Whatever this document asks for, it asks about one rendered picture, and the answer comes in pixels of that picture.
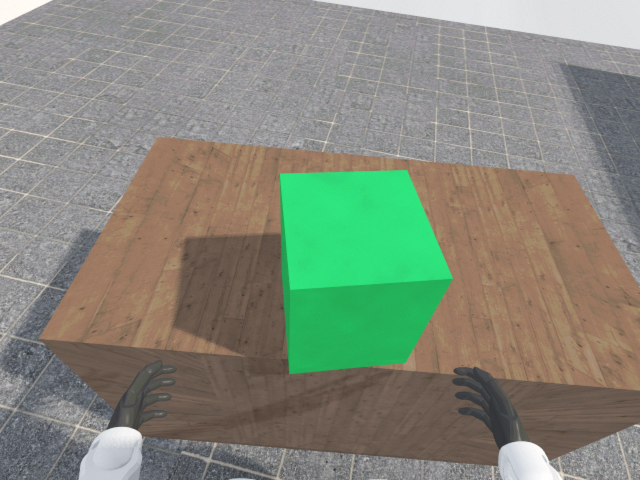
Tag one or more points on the robot right hand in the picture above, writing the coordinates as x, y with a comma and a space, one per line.
498, 413

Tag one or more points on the left robot forearm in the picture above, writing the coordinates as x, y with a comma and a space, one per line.
115, 454

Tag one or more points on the right robot forearm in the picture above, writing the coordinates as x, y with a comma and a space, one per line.
523, 460

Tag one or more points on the pedestal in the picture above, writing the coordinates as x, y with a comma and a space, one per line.
188, 270

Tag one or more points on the robot left hand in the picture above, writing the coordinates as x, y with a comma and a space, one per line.
129, 410

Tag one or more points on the carton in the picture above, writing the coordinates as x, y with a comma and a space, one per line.
362, 271

